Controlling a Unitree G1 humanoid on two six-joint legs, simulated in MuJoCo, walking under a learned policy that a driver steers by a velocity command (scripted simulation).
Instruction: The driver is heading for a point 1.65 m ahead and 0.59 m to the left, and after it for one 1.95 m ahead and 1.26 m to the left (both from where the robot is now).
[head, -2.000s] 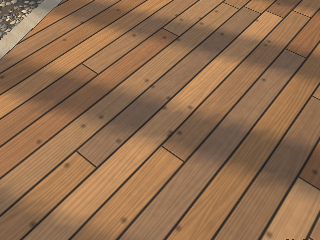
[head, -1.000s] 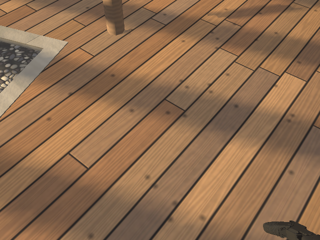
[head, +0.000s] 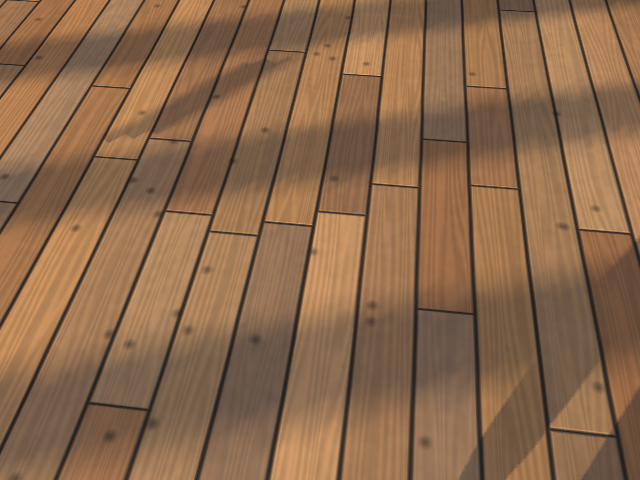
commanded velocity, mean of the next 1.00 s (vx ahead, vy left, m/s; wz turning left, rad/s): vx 0.01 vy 0.00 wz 0.48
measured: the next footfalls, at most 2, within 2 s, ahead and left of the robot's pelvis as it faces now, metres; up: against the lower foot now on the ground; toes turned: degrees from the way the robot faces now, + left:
left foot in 0.08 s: +0.06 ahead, +0.11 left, +0.00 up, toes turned +3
right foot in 0.54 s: +0.09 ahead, -0.09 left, +0.00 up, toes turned +23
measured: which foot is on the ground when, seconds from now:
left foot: up 0.00-0.06, down 0.08-0.54, up 0.56-0.98, down 1.00-1.00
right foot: down 0.00-0.10, up 0.12-0.52, down 0.54-1.00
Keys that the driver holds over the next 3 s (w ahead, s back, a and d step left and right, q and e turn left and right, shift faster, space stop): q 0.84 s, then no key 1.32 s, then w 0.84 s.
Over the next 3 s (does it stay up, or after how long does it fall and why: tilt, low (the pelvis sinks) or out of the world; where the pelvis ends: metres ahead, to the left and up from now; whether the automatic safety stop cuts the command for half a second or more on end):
stays up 0.25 0.16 -0.02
